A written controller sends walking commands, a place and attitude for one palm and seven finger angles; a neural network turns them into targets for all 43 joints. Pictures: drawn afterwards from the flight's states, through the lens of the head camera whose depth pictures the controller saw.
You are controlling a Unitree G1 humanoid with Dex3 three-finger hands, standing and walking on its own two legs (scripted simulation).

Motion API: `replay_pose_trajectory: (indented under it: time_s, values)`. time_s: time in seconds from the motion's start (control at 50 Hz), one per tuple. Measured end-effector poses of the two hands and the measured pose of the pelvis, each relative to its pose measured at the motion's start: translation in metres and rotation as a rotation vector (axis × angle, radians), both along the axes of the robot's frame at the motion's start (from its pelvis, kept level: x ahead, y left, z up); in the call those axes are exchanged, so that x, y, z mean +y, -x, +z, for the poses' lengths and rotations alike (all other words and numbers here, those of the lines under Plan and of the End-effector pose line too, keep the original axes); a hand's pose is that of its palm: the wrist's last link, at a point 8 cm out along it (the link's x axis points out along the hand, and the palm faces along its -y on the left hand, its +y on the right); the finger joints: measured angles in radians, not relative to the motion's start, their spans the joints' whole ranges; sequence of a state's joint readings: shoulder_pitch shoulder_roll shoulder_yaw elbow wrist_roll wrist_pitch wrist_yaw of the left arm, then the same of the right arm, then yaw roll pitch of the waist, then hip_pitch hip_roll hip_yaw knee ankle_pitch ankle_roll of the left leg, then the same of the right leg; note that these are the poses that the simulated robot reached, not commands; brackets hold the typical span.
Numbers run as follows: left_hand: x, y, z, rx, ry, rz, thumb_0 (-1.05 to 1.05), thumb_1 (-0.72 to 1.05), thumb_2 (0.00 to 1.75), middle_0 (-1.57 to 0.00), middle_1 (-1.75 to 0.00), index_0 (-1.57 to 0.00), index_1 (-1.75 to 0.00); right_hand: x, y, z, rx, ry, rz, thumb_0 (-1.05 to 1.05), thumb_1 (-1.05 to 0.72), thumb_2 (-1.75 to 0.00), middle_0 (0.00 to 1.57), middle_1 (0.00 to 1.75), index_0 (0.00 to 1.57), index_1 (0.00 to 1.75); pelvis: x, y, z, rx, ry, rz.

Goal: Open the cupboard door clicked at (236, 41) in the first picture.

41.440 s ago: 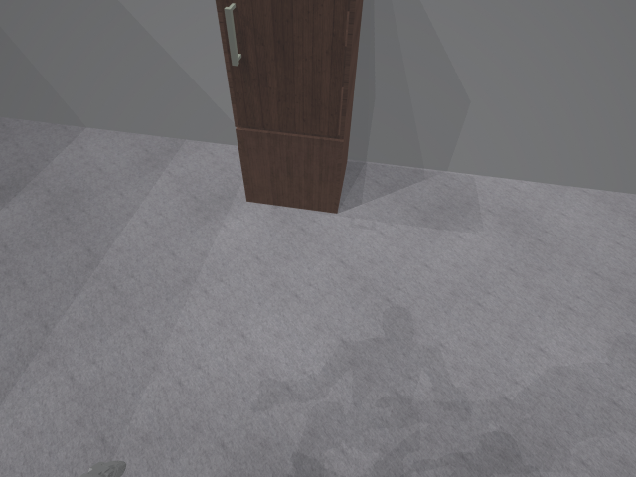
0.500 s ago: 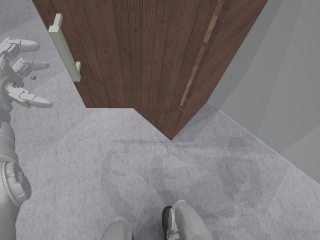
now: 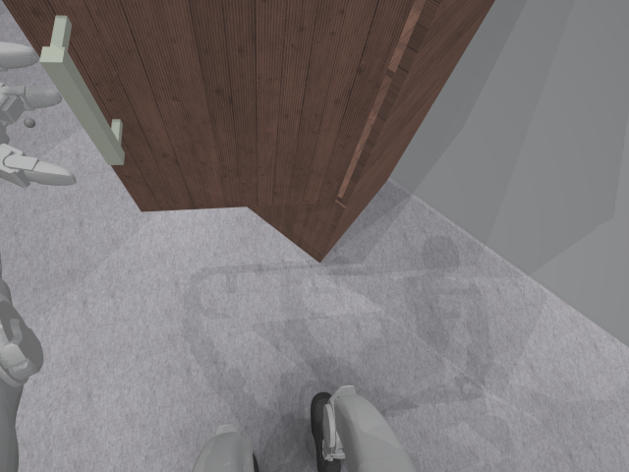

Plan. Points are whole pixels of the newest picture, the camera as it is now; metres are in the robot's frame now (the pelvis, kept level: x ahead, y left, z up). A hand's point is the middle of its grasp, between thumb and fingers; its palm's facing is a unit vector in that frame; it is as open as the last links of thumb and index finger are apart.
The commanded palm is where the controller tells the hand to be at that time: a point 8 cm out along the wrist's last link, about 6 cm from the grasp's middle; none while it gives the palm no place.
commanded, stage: move the hooked fingers beside the handle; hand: left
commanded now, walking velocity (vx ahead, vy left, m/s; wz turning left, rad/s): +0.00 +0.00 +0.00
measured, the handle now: (92, 101) +0.54 +0.21 +0.06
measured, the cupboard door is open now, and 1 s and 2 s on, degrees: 44 44 44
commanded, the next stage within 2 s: slide the fingers in behind the handle in 0.60 s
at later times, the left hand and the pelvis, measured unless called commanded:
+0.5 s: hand (23, 140) +0.49 +0.26 +0.07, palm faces -0.01 -1.00 +0.00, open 13.9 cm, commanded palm +0.47 +0.30 +0.07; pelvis +0.01 +0.00 +0.00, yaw +1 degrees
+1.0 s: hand (52, 137) +0.49 +0.24 +0.06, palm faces -0.02 -1.00 -0.01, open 13.9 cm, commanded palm +0.47 +0.28 +0.07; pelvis -0.01 -0.01 +0.00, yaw +1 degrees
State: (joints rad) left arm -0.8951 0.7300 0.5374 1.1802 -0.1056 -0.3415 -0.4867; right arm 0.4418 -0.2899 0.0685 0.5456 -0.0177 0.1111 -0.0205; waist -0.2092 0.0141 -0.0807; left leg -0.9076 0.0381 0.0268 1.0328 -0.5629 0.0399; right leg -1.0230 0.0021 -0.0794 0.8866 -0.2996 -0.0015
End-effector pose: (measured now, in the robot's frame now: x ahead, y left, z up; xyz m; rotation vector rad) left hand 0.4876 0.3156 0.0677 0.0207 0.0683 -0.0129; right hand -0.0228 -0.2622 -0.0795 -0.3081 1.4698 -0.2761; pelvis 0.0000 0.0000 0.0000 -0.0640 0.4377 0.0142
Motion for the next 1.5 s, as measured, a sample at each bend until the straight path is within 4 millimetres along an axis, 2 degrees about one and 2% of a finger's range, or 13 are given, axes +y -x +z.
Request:
replay_pose_trajectory:
  time_s: [0.14,0.32,0.44,0.58,0.86,0.98,1.12,1.36,1.5]
  values:
    - [0.006,0.008,-0.007,0.015,0.012,0.012,-0.02,-0.49,0.30,-0.30,-1.20,-0.30,-1.20,0.001,-0.018,0.002,-0.020,-0.006,0.017,0.01,-0.91,-0.90,0.20,0.30,0.20,0.30,0.001,-0.007,0.003,-0.009,0.005,0.006]
    - [0.008,0.015,-0.001,-0.010,0.019,0.005,-0.02,-0.50,0.30,-0.30,-1.20,-0.30,-1.20,-0.002,-0.045,0.001,-0.076,0.001,0.054,0.01,-0.91,-0.90,0.20,0.30,0.20,0.30,0.002,-0.010,0.004,-0.023,0.009,0.017]
    - [0.005,0.020,-0.002,-0.004,0.015,-0.001,-0.02,-0.50,0.30,-0.30,-1.20,-0.30,-1.20,-0.002,-0.054,-0.002,-0.102,-0.003,0.073,0.01,-0.91,-0.90,0.20,0.30,0.20,0.30,0.001,-0.007,0.003,-0.029,0.008,0.022]
    - [0.000,0.022,-0.003,-0.001,0.011,0.001,-0.02,-0.50,0.30,-0.30,-1.20,-0.30,-1.20,-0.002,-0.049,-0.006,-0.106,-0.010,0.075,0.01,-0.91,-0.90,0.20,0.30,0.20,0.30,-0.001,-0.002,0.001,-0.034,0.004,0.024]
    - [-0.012,0.017,0.001,-0.012,0.000,-0.007,-0.02,-0.50,0.30,-0.30,-1.20,-0.30,-1.20,-0.005,-0.011,-0.009,-0.049,-0.011,0.033,0.01,-0.91,-0.90,0.20,0.30,0.20,0.30,-0.005,0.010,-0.003,-0.026,-0.003,0.014]
    - [-0.021,0.017,-0.002,-0.008,0.005,-0.011,-0.02,-0.50,0.30,-0.30,-1.20,-0.30,-1.20,-0.007,-0.002,-0.007,-0.039,-0.008,0.024,0.01,-0.91,-0.90,0.20,0.30,0.20,0.30,-0.006,0.011,-0.003,-0.029,-0.005,0.013]
    - [-0.028,0.017,-0.001,-0.025,0.002,-0.001,-0.02,-0.50,0.30,-0.30,-1.20,-0.30,-1.20,-0.008,-0.005,-0.006,-0.056,-0.006,0.024,0.01,-0.91,-0.90,0.20,0.30,0.20,0.30,-0.006,0.011,-0.002,-0.031,-0.007,0.009]
    - [-0.045,0.020,0.000,-0.031,0.006,-0.011,-0.02,-0.50,0.30,-0.30,-1.20,-0.30,-1.20,-0.003,-0.025,-0.010,-0.100,-0.034,0.042,0.01,-0.91,-0.90,0.20,0.30,0.20,0.30,-0.005,0.006,0.001,-0.042,-0.011,0.015]
    - [-0.055,0.018,-0.005,-0.015,-0.004,-0.006,-0.02,-0.50,0.30,-0.30,-1.20,-0.30,-1.20,-0.003,-0.034,-0.014,-0.121,-0.040,0.055,0.01,-0.91,-0.90,0.20,0.30,0.20,0.30,-0.006,0.007,-0.001,-0.042,-0.014,0.020]
